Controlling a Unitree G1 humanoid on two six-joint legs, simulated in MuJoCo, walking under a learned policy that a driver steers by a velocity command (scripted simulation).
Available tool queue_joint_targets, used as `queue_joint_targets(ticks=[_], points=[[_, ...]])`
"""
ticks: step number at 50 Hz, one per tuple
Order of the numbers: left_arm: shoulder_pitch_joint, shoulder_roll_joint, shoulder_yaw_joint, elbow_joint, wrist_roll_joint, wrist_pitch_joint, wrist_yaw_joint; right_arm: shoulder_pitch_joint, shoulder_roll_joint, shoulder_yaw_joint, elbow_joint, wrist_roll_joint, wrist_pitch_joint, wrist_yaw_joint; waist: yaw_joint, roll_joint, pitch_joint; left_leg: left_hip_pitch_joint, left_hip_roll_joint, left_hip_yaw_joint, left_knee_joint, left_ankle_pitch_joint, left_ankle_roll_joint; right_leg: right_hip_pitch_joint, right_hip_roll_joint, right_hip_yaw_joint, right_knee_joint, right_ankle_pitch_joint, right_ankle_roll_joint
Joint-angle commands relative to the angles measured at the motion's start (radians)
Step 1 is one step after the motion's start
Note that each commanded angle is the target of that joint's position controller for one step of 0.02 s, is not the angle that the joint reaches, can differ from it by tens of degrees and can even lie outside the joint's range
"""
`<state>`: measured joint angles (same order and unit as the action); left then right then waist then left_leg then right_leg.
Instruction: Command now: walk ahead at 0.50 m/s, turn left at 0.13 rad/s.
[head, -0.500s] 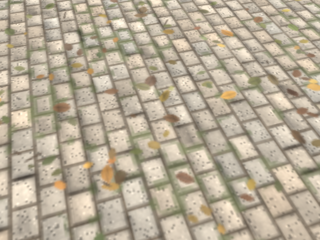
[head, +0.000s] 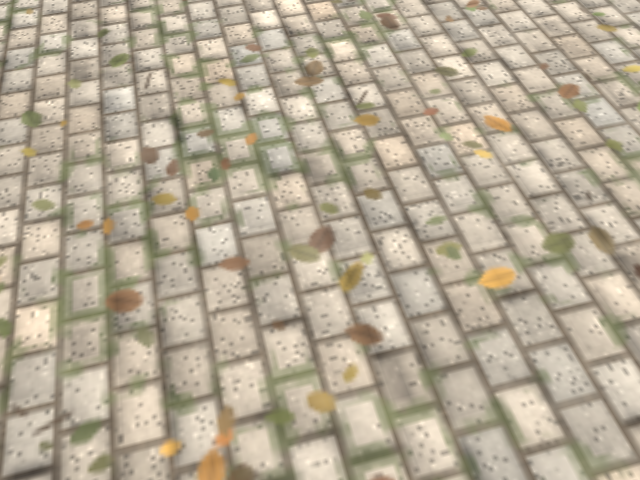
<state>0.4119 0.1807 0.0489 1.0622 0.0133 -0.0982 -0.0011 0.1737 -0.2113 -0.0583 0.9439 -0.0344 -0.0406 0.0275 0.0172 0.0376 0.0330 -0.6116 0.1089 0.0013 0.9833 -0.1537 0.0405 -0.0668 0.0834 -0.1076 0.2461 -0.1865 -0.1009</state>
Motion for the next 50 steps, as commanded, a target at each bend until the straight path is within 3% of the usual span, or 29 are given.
queue_joint_targets(ticks=[1,6,9,11,12,13,14,15,16,17,18,19,21,24,30,36,38,40,41,42,43,44,45,46,48,50], points=[[0.026,0.104,0.011,-0.043,0.002,-0.017,0.003,-0.048,-0.021,0.005,-0.057,0.010,0.001,0.007,-0.011,-0.093,0.061,-0.048,-0.005,0.031,-0.126,0.109,-0.011,-0.028,-0.256,0.125,-0.140,0.315,-0.078],[0.098,0.104,0.006,-0.019,0.007,-0.022,0.017,-0.180,-0.013,0.019,-0.105,0.015,-0.006,0.010,0.027,-0.101,0.086,-0.024,-0.052,0.076,-0.320,0.170,0.032,0.087,-0.287,0.029,-0.130,0.420,-0.052],[0.094,0.120,0.008,-0.013,0.012,-0.017,0.030,-0.188,-0.024,0.014,-0.122,0.008,-0.013,0.010,0.010,-0.104,0.079,0.020,-0.087,0.111,-0.384,0.085,0.078,0.178,-0.317,-0.018,-0.041,0.635,-0.044],[0.069,0.151,0.016,-0.018,0.015,-0.010,0.039,-0.104,-0.047,0.000,-0.105,0.004,-0.016,0.003,-0.034,-0.128,0.016,0.130,-0.150,0.153,-0.394,-0.015,0.121,0.221,-0.327,-0.052,0.128,0.937,-0.033],[0.058,0.166,0.020,-0.023,0.017,-0.001,0.041,-0.005,-0.065,-0.012,-0.076,0.003,-0.020,-0.001,-0.073,-0.131,-0.041,0.228,-0.187,0.166,-0.418,-0.047,0.145,0.221,-0.325,-0.066,0.281,0.999,-0.028],[0.044,0.176,0.023,-0.035,0.012,0.007,0.039,0.138,-0.093,-0.029,-0.032,-0.006,-0.026,-0.004,-0.135,-0.115,-0.115,0.417,-0.197,0.141,-0.489,-0.013,0.177,0.137,-0.309,-0.088,0.491,0.907,-0.010],[0.026,0.159,0.017,-0.076,0.004,0.005,0.033,0.281,-0.178,-0.058,-0.010,-0.022,-0.027,-0.013,-0.193,-0.030,-0.218,0.660,-0.014,-0.105,-0.512,-0.075,0.244,-0.085,-0.275,-0.102,0.806,0.573,0.015],[0.064,0.093,0.012,-0.130,-0.022,-0.005,0.011,0.262,-0.254,-0.080,-0.025,-0.002,-0.012,-0.016,-0.121,0.239,-0.306,0.921,0.249,-0.693,-0.655,-0.053,0.414,-0.505,-0.016,-0.046,1.199,-0.304,0.072],[-0.038,0.155,0.021,-0.156,-0.002,-0.013,0.005,0.218,-0.243,-0.076,-0.029,0.020,0.000,-0.012,-0.116,0.043,-0.257,0.890,0.224,-0.674,-0.697,-0.040,0.394,-0.636,-0.074,0.143,1.234,-0.261,0.052],[-0.116,0.143,0.017,-0.187,-0.007,-0.026,0.000,0.158,-0.201,-0.065,-0.037,0.023,0.001,-0.017,-0.099,-0.004,-0.142,0.773,0.206,-0.537,-0.709,0.011,0.361,-0.671,-0.123,0.149,1.182,-0.175,0.050],[-0.118,0.136,0.017,-0.185,-0.007,-0.031,0.002,0.124,-0.147,-0.051,-0.035,0.021,-0.003,-0.018,-0.056,-0.086,-0.058,0.636,0.166,-0.449,-0.735,0.126,0.316,-0.624,-0.158,0.146,1.082,-0.127,0.055],[-0.131,0.128,0.018,-0.195,0.010,-0.017,0.003,0.102,-0.123,-0.043,-0.036,0.025,-0.010,-0.023,-0.024,-0.094,-0.029,0.548,0.116,-0.381,-0.745,0.198,0.284,-0.571,-0.182,0.153,1.010,-0.122,0.069],[-0.101,0.108,0.015,-0.198,0.034,0.024,-0.001,0.101,-0.112,-0.035,-0.038,0.034,-0.026,-0.028,0.012,-0.057,-0.034,0.466,0.059,-0.303,-0.760,0.280,0.261,-0.490,-0.190,0.146,0.929,-0.125,0.098],[-0.171,0.105,0.013,-0.237,0.037,0.053,-0.009,0.153,-0.161,-0.044,-0.035,0.038,-0.038,-0.028,0.006,-0.029,-0.015,0.432,0.018,-0.265,-0.786,0.298,0.251,-0.527,-0.192,0.116,0.816,-0.065,0.136],[-0.408,0.123,0.009,-0.335,0.028,0.061,-0.017,0.281,-0.170,-0.046,-0.041,0.036,-0.027,-0.027,-0.082,0.014,0.005,0.552,-0.007,-0.296,-0.772,0.323,0.181,-0.651,-0.168,0.111,0.577,0.142,0.157],[-0.558,0.132,-0.009,-0.419,0.016,0.043,-0.025,0.344,-0.187,-0.047,-0.055,0.018,-0.020,-0.042,-0.125,0.039,0.017,0.679,0.013,-0.355,-0.684,0.446,0.185,-0.642,-0.109,0.111,0.396,0.134,0.130],[-0.511,0.154,-0.006,-0.422,0.011,0.033,-0.023,0.308,-0.205,-0.052,-0.072,0.016,-0.021,-0.049,-0.087,0.053,0.009,0.661,0.020,-0.375,-0.642,0.494,0.157,-0.520,-0.092,0.124,0.315,0.103,0.106],[-0.319,0.200,0.012,-0.370,0.007,0.020,-0.006,0.241,-0.230,-0.057,-0.096,0.017,-0.028,-0.042,0.002,0.048,-0.070,0.581,-0.020,-0.357,-0.484,0.666,0.109,-0.222,-0.040,0.104,0.251,0.044,0.070],[-0.176,0.232,0.025,-0.340,0.014,0.007,0.007,0.218,-0.227,-0.056,-0.104,0.027,-0.036,-0.031,0.078,0.000,-0.153,0.499,-0.079,-0.314,-0.291,0.612,0.085,-0.006,-0.089,0.138,0.199,0.082,0.040],[-0.012,0.309,0.041,-0.336,0.040,0.004,0.027,0.230,-0.146,-0.034,-0.143,0.039,-0.045,-0.024,0.124,-0.112,-0.316,0.359,-0.139,-0.243,-0.010,0.269,0.069,0.235,-0.339,0.378,0.190,-0.107,-0.005],[-0.058,0.376,0.056,-0.345,0.053,0.018,0.023,0.363,-0.089,-0.025,-0.166,0.068,-0.036,-0.028,0.022,-0.354,-0.382,0.070,-0.280,-0.143,0.221,-0.429,0.046,0.379,-0.557,0.837,0.066,-0.123,-0.115],[-0.120,0.284,0.046,-0.356,0.031,0.032,0.016,0.347,-0.170,-0.032,-0.134,0.025,-0.018,-0.037,-0.003,-0.199,-0.271,-0.008,-0.174,-0.137,0.310,-0.350,0.054,0.257,-0.528,0.852,0.055,-0.246,-0.118],[-0.183,0.193,0.024,-0.366,0.021,0.033,0.013,0.270,-0.172,-0.033,-0.134,0.015,-0.012,-0.028,-0.005,-0.089,-0.132,-0.005,-0.137,-0.120,0.287,-0.250,0.046,0.111,-0.472,0.672,0.032,-0.224,-0.095],[-0.206,0.158,0.014,-0.359,0.024,0.031,0.009,0.226,-0.152,-0.029,-0.142,0.013,-0.008,-0.020,-0.012,-0.053,-0.063,0.013,-0.107,-0.109,0.244,-0.199,0.037,0.016,-0.418,0.526,0.004,-0.111,-0.073],[-0.182,0.156,0.010,-0.331,0.020,0.019,0.012,0.207,-0.138,-0.028,-0.152,-0.002,0.013,0.001,-0.029,-0.128,-0.028,0.051,-0.074,-0.090,0.200,-0.172,0.022,-0.068,-0.353,0.350,-0.034,0.048,-0.041],[-0.144,0.163,0.014,-0.310,0.008,-0.003,0.003,0.184,-0.126,-0.025,-0.171,-0.001,0.030,0.014,-0.036,-0.142,-0.037,0.038,-0.067,-0.076,0.191,-0.148,0.018,-0.068,-0.350,0.271,-0.049,0.185,-0.047]])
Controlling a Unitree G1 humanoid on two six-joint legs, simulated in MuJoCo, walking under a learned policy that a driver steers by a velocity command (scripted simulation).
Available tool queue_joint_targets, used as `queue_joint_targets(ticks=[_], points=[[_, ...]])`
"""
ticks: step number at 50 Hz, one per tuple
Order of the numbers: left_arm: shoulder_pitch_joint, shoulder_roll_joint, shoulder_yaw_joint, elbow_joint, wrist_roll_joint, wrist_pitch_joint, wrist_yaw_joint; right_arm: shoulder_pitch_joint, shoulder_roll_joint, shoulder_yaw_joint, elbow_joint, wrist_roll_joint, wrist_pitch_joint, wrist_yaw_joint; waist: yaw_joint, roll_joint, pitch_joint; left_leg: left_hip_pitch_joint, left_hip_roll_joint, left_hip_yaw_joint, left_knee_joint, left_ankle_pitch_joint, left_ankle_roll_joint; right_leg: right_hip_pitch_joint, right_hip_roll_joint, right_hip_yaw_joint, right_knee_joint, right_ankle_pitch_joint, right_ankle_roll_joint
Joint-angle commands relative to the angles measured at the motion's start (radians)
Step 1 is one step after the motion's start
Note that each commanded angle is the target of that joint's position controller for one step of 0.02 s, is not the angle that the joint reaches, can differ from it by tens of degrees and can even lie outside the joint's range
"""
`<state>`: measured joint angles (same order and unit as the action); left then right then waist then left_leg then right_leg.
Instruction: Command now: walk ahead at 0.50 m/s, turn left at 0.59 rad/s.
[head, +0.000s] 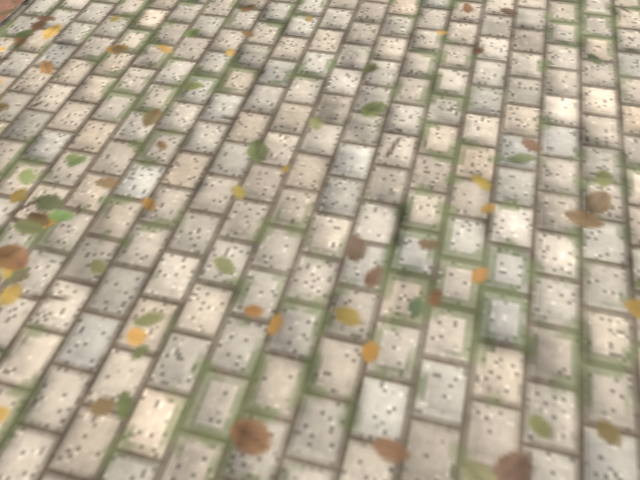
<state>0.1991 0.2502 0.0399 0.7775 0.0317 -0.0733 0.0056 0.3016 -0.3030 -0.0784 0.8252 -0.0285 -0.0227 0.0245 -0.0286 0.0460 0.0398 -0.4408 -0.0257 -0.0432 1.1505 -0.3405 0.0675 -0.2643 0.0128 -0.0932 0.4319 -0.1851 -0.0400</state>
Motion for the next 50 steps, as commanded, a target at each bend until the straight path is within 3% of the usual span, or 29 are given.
queue_joint_targets(ticks=[1,5,9,13,16,17,18,19,20,21,22,23,24,25,28,33,39,42,43,44,45,46,47,48,50], points=[[0.080,0.099,0.026,-0.019,-0.015,-0.035,-0.006,0.026,-0.029,-0.003,-0.067,-0.007,0.016,0.023,0.009,-0.148,-0.039,-0.165,0.074,-0.028,0.017,0.063,-0.012,0.138,-0.283,0.222,-0.248,0.215,-0.113],[0.123,0.106,0.031,0.006,-0.015,-0.036,-0.008,-0.114,-0.017,0.008,-0.124,-0.008,0.019,0.040,0.027,-0.132,-0.006,-0.273,0.095,-0.004,-0.085,0.190,-0.030,0.172,-0.271,0.092,-0.280,0.273,-0.118],[0.151,0.122,0.035,0.024,-0.015,-0.033,-0.007,-0.249,0.010,0.028,-0.172,-0.004,0.010,0.057,0.055,-0.132,0.022,-0.212,0.093,0.065,-0.332,0.326,-0.023,0.177,-0.247,-0.027,-0.279,0.305,-0.092],[0.209,0.157,0.044,0.051,-0.014,-0.018,0.003,-0.338,0.000,0.031,-0.214,-0.012,0.010,0.065,0.079,-0.131,0.044,-0.168,0.073,0.134,-0.482,0.246,0.018,0.279,-0.285,-0.080,-0.238,0.402,-0.076],[0.228,0.199,0.051,0.068,-0.011,0.006,0.012,-0.277,-0.025,0.018,-0.209,-0.023,0.011,0.050,0.042,-0.156,-0.018,-0.032,-0.018,0.189,-0.540,0.083,0.075,0.357,-0.296,-0.136,-0.026,0.818,-0.058],[0.227,0.210,0.052,0.067,-0.012,0.016,0.014,-0.175,-0.043,0.007,-0.181,-0.026,0.004,0.042,-0.002,-0.151,-0.082,0.087,-0.060,0.192,-0.577,0.059,0.102,0.346,-0.292,-0.151,0.137,0.886,-0.054],[0.220,0.202,0.047,0.058,-0.017,0.022,0.014,-0.005,-0.069,-0.010,-0.125,-0.039,-0.007,0.027,-0.079,-0.101,-0.174,0.323,-0.067,0.147,-0.661,0.126,0.133,0.228,-0.267,-0.171,0.379,0.769,-0.025],[0.255,0.115,0.023,0.006,-0.030,0.019,0.005,0.084,-0.166,-0.035,-0.115,-0.050,-0.011,0.009,-0.083,0.064,-0.309,0.648,0.205,-0.196,-0.675,0.136,0.207,-0.092,-0.202,-0.170,0.709,0.220,0.022],[0.239,0.101,0.022,-0.054,-0.032,0.018,-0.002,0.061,-0.244,-0.052,-0.149,-0.005,-0.004,-0.003,-0.053,0.187,-0.404,0.775,0.456,-0.671,-0.787,0.537,0.344,-0.363,-0.012,-0.059,1.006,-0.414,0.075],[0.136,0.143,0.030,-0.055,-0.022,0.024,0.004,0.077,-0.201,-0.045,-0.132,0.018,0.002,-0.017,-0.080,-0.005,-0.329,0.713,0.410,-0.461,-0.754,0.853,0.319,-0.410,-0.074,0.073,1.010,-0.304,0.069],[0.120,0.099,0.014,-0.055,-0.039,0.018,0.003,0.028,-0.141,-0.027,-0.116,0.023,-0.006,-0.026,-0.041,0.003,-0.227,0.599,0.370,-0.309,-0.739,1.026,0.294,-0.395,-0.100,0.084,0.952,-0.248,0.062],[0.140,0.089,0.009,-0.032,-0.033,0.021,0.004,-0.016,-0.087,-0.009,-0.107,0.025,-0.011,-0.027,0.005,-0.033,-0.143,0.478,0.306,-0.214,-0.770,0.995,0.228,-0.351,-0.128,0.091,0.844,-0.230,0.056],[0.154,0.099,0.013,-0.021,-0.014,0.037,0.003,-0.057,-0.060,0.002,-0.105,0.030,-0.015,-0.030,0.041,-0.026,-0.099,0.386,0.258,-0.163,-0.799,0.952,0.189,-0.297,-0.138,0.095,0.782,-0.216,0.057],[0.198,0.100,0.014,-0.001,-0.003,0.057,0.000,-0.094,-0.044,0.012,-0.111,0.027,-0.017,-0.028,0.071,-0.011,-0.100,0.323,0.234,-0.119,-0.826,0.945,0.171,-0.230,-0.132,0.091,0.747,-0.198,0.059],[0.224,0.078,0.016,0.016,-0.007,0.081,-0.010,-0.074,-0.070,0.011,-0.088,0.020,-0.033,-0.021,0.091,-0.002,-0.121,0.282,0.202,-0.056,-0.851,1.039,0.161,-0.183,-0.099,0.072,0.675,-0.122,0.066],[0.118,0.066,0.014,0.008,-0.004,0.093,-0.005,-0.028,-0.048,0.027,-0.043,0.018,-0.029,-0.029,0.056,0.030,-0.093,0.318,0.181,-0.022,-0.862,0.955,0.122,-0.215,-0.093,0.074,0.494,-0.015,0.063],[0.053,0.052,0.004,0.017,-0.012,0.092,0.015,0.014,-0.034,0.041,0.009,0.005,-0.019,-0.041,0.021,0.039,-0.064,0.363,0.208,-0.048,-0.815,0.927,0.129,-0.133,-0.059,0.070,0.279,-0.048,0.036],[0.084,0.038,-0.002,0.040,-0.016,0.079,0.030,-0.005,-0.028,0.047,0.029,0.013,-0.012,-0.049,0.038,0.026,-0.045,0.351,0.211,-0.083,-0.757,0.851,0.118,-0.019,-0.041,0.064,0.085,-0.051,0.007],[0.115,0.033,-0.007,0.053,-0.013,0.069,0.034,-0.021,-0.025,0.050,0.033,0.021,-0.011,-0.052,0.063,-0.006,-0.051,0.309,0.195,-0.087,-0.734,0.751,0.083,0.093,-0.066,0.091,-0.047,0.116,-0.001],[0.154,0.087,0.002,0.070,-0.007,0.056,0.040,0.002,-0.008,0.057,0.029,0.020,-0.017,-0.055,0.051,-0.069,-0.093,0.257,0.148,-0.080,-0.706,0.566,0.042,0.223,-0.161,0.185,-0.061,0.396,-0.013],[0.140,0.143,0.008,0.071,-0.011,0.050,0.039,0.115,0.006,0.054,0.053,0.019,-0.015,-0.054,-0.025,-0.166,-0.105,0.219,0.071,-0.047,-0.715,0.240,0.020,0.272,-0.265,0.268,0.001,0.695,-0.079],[0.098,0.110,0.002,0.074,-0.026,0.055,0.031,0.139,0.014,0.057,0.099,0.017,0.003,-0.061,-0.007,-0.201,-0.102,0.267,0.030,-0.018,-0.741,0.060,0.009,0.196,-0.298,0.300,-0.002,0.681,-0.142],[0.060,0.072,-0.009,0.071,-0.022,0.058,0.023,0.111,0.005,0.058,0.108,0.012,0.014,-0.064,-0.009,-0.184,-0.066,0.310,0.035,-0.029,-0.789,0.064,0.008,0.131,-0.267,0.292,-0.033,0.558,-0.118],[0.032,0.059,-0.013,0.070,-0.021,0.061,0.019,0.073,-0.008,0.054,0.114,0.012,0.017,-0.062,0.000,-0.158,-0.037,0.329,0.043,-0.047,-0.826,0.131,0.011,0.102,-0.209,0.249,-0.045,0.419,-0.075],[0.062,0.063,-0.012,0.100,-0.026,0.063,0.026,0.024,-0.028,0.048,0.124,0.020,0.018,-0.057,0.027,-0.126,-0.020,0.350,0.078,-0.067,-0.839,0.274,0.017,0.103,-0.142,0.195,-0.057,0.307,-0.031]])
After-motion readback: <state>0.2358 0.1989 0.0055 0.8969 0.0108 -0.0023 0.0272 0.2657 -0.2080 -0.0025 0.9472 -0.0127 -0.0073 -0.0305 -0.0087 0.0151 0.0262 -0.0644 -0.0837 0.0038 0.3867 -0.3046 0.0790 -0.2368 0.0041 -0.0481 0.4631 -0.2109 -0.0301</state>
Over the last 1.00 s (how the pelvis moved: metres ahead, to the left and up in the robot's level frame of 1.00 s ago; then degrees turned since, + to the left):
0.56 0.10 -0.01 32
